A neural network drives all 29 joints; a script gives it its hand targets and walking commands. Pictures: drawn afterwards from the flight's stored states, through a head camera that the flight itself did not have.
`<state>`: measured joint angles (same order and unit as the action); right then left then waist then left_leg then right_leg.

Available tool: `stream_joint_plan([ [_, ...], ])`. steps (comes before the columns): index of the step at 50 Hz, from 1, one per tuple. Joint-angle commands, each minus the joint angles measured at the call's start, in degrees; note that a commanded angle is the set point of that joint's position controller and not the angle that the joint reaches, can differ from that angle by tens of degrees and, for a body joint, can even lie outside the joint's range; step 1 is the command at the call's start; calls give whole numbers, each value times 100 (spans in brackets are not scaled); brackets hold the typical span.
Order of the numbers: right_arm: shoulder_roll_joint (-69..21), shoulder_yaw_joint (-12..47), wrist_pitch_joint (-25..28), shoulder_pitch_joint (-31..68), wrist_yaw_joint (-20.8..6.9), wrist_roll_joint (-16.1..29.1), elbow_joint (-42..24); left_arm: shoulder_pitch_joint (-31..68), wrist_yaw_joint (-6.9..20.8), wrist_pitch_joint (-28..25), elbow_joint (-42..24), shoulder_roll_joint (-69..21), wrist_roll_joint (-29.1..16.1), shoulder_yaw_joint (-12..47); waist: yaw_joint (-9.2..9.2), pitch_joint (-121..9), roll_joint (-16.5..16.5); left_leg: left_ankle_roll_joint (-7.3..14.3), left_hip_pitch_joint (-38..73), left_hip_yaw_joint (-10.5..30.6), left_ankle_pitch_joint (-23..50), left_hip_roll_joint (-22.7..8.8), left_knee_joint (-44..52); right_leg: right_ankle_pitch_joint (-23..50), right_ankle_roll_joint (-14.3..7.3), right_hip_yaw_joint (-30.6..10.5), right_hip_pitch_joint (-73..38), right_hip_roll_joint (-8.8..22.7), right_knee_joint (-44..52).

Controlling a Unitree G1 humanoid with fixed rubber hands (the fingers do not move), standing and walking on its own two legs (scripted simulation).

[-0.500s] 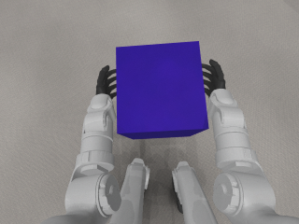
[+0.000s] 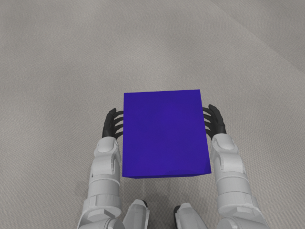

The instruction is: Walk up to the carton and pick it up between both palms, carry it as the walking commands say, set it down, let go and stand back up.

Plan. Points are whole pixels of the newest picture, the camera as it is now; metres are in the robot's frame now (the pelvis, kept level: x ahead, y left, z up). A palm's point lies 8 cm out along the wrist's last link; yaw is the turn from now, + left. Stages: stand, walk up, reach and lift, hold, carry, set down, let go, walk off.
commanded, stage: reach and lift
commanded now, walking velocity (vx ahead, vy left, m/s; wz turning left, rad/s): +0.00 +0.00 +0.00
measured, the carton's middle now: (162, 140) +0.38 +0.01 -0.12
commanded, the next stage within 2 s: none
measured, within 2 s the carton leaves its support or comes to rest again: neither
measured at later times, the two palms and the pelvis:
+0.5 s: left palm (99, 136) +0.34 +0.16 +0.03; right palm (228, 132) +0.35 -0.13 +0.03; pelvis +0.01 +0.00 +0.04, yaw +0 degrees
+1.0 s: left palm (89, 135) +0.32 +0.16 +0.09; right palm (243, 132) +0.33 -0.13 +0.10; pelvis +0.02 +0.00 +0.06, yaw +0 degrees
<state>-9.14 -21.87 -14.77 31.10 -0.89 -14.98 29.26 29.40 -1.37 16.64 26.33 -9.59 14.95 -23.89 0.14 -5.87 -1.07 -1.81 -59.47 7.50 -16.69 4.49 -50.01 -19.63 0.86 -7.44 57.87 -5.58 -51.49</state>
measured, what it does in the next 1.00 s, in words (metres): rises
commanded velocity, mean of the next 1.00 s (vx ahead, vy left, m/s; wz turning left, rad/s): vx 0.00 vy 0.00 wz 0.00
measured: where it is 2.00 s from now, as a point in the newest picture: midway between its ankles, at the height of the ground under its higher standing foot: outside the picture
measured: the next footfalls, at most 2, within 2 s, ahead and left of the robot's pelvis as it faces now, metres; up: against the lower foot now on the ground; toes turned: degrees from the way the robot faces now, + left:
none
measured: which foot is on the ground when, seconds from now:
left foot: down 0.00-1.00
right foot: down 0.00-1.00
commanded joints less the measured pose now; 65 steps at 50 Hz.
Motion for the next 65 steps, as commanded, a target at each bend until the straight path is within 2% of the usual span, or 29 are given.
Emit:
stream_joint_plan([
  [1, -5806, 3628, 55, 2500, -1042, 720, 272, 2886, 1261, -130, -21, -5540, -883, 4233, 64, -4671, 273, 15, 3308, -341, 2519, 198, 321, 2306, 21, 218, -2110, -105, 586],
  [2, -5835, 3985, 61, 2529, -1044, 812, -80, 2667, 1263, -149, -203, -5379, -924, 4352, 166, -4990, -45, 35, 3392, -351, 2917, 198, 284, 2822, 83, 170, -2359, -103, 651],
  [6, -5529, 3463, -72, 1896, -983, 526, 480, 2558, 1270, -13, -84, -5324, -907, 4322, -110, -4090, 124, 28, 3211, -321, 2348, 157, 629, 2182, -50, 246, -2309, -68, 959],
  [10, -5562, 3722, -191, 2167, -1003, 672, 144, 2159, 1361, 169, 401, -5346, -773, 3919, 250, -3544, 23, 146, 3175, -405, 1791, 135, 863, 1775, -33, 164, -2632, 32, 1228],
  [11, -5952, 3892, -219, 2037, -1013, 766, 175, 2464, 1345, 128, -204, -5514, -1008, 4309, 144, -3906, -23, 120, 3770, -309, 2160, 145, 1051, 2132, -52, 159, -2938, -2, 1375],
  [12, -5780, 3747, -277, 2125, -1009, 643, 106, 2139, 1380, 274, 324, -5453, -814, 4006, 192, -3360, -101, 156, 3539, -326, 1962, 88, 1061, 1974, -14, 191, -2729, 16, 1392],
  [14, -5503, 3467, -314, 1880, -1023, 523, 168, 2276, 1395, 305, 62, -5591, -909, 4294, -165, -3430, 201, 80, 4000, -315, 2025, 142, 1170, 1816, -114, 202, -2617, -10, 1574],
  [16, -5542, 3213, -463, 1647, -1038, 368, 420, 2255, 1417, 426, 259, -5430, -791, 3989, -175, -2617, 65, 167, 3759, -305, 1575, 74, 1335, 1509, -107, 221, -2609, 30, 1708],
  [17, -5666, 3690, -441, 2052, -1084, 647, 10, 2325, 1424, 410, -67, -5542, -972, 4235, 17, -2982, -26, 148, 4055, -301, 1692, 103, 1418, 1532, -99, 189, -2972, 24, 1786],
  [19, -5749, 3467, -504, 1793, -1127, 582, 321, 2199, 1399, 452, 134, -5542, -847, 4055, 115, -2804, 94, 163, 4039, -316, 1816, 91, 1465, 1739, -131, 212, -3102, -9, 1747],
  [20, -5653, 3756, -495, 2247, -1161, 778, -141, 2352, 1383, 477, -142, -5546, -908, 4225, 193, -3003, 212, 125, 4247, -337, 1689, 133, 1498, 1531, -118, 185, -3229, -11, 1794],
  [24, -5660, 3370, -764, 1568, -1154, 527, 296, 1946, 1361, 759, 194, -5717, -810, 4103, 38, -2392, 331, 110, 4433, -295, 1825, 129, 1846, 1671, -195, 216, -3474, -1, 2099],
  [25, -5641, 3440, -817, 1935, -1183, 552, 147, 2066, 1380, 777, 138, -5588, -872, 4012, 42, -2529, -2, 145, 4568, -276, 1493, 89, 1836, 1252, -127, 300, -3395, -8, 2113],
  [26, -5700, 3451, -827, 1928, -1239, 677, 180, 2153, 1386, 771, -5, -5528, -900, 4097, 57, -2500, 222, 134, 4811, -275, 1445, 67, 1972, 1256, -156, 276, -3583, -19, 2175],
  [28, -5675, 3832, -835, 2095, -1219, 823, -272, 2211, 1378, 837, -152, -5821, -1124, 4344, 47, -2725, 37, 129, 5014, -231, 1785, 66, 1958, 1503, -157, 264, -3779, 4, 2268],
  [30, -5710, 3430, -929, 2015, -1219, 697, 170, 2492, 1382, 838, -115, -5555, -1020, 4175, -19, -2096, 148, 159, 4730, -294, 1446, 54, 1911, 1336, -118, 288, -3458, -5, 2176],
  [33, -5690, 3510, -1082, 2049, -1225, 797, 90, 2133, 1334, 1055, 67, -5499, -894, 3972, 154, -1912, 284, 165, 4914, -260, 1462, 55, 2168, 1320, -136, 236, -3866, 24, 2323],
  [36, -5848, 3954, -1211, 1628, -1168, 916, -455, 2011, 1383, 1161, -505, -5841, -1290, 4486, -30, -2506, 157, 109, 5607, -273, 2127, 111, 2298, 2001, -90, 222, -4739, 14, 2576],
  [37, -5601, 3428, -1287, 1595, -1129, 629, 29, 2181, 1363, 1185, -194, -5520, -1095, 4092, -104, -1855, 82, 129, 5168, -289, 1816, 89, 2332, 1768, -110, 235, -4270, 20, 2612],
  [39, -5962, 3962, -1377, 1407, -1108, 893, -474, 1789, 1382, 1287, -445, -5816, -1321, 4439, 15, -2282, -97, 116, 5645, -292, 2344, 127, 2419, 2303, -64, 242, -4921, 12, 2745],
  [42, -5828, 3763, -1506, 1432, -1077, 873, -514, 1623, 1365, 1471, -162, -5645, -1165, 4148, 26, -1490, 10, 135, 5307, -241, 2099, 76, 2469, 2085, -83, 255, -4788, 17, 2689],
  [45, -6057, 3884, -1703, 1394, -1182, 1068, -352, 2240, 1340, 1604, -918, -5697, -1317, 4505, 42, -1745, 330, 102, 5763, -239, 1625, 88, 2586, 1646, -130, 236, -4872, 47, 2853],
  [49, -5722, 3896, -1866, 2037, -1175, 1122, -735, 2088, 1361, 1856, -377, -5814, -1308, 4201, 24, -1301, 56, 150, 5648, -237, 1142, 16, 2700, 1089, -129, 237, -4916, 66, 2972],
  [50, -5852, 4003, -1914, 1957, -1182, 1188, -690, 2299, 1373, 1869, -659, -5803, -1419, 4392, 40, -1285, 330, 112, 5781, -277, 1268, 56, 2682, 1191, -109, 239, -4921, 99, 2999],
  [52, -5915, 3968, -2051, 1808, -1196, 1196, -754, 2085, 1374, 1986, -716, -5698, -1339, 4306, 84, -1407, -51, 149, 5993, -233, 1582, 45, 2802, 1571, -43, 274, -5132, 69, 3069],
  [57, -5653, 3679, -2339, 1889, -1216, 1140, -687, 2223, 1349, 2282, -649, -5717, -1341, 4127, -124, -579, 126, 139, 5848, -209, 934, -8, 3011, 953, -59, 298, -5172, 132, 3278],
  [61, -5573, 3710, -2383, 2110, -1246, 1192, -803, 2352, 1370, 2364, -622, -5584, -1265, 3924, 72, -442, 177, 141, 5884, -226, 1047, -3, 3078, 1076, -63, 248, -5299, 187, 3335],
  [62, -5583, 3618, -2432, 1941, -1222, 1127, -637, 2269, 1366, 2365, -522, -5662, -1311, 3958, -96, -457, 68, 152, 5932, -186, 1012, -81, 3053, 1092, -58, 211, -5282, 185, 3321],
  [65, -5574, 3442, -2482, 2082, -1218, 1045, -423, 2484, 1390, 2393, -486, -5450, -1214, 3794, -60, -443, -14, 179, 5861, -248, 698, -22, 3112, 798, -46, 217, -5379, 225, 3408],
])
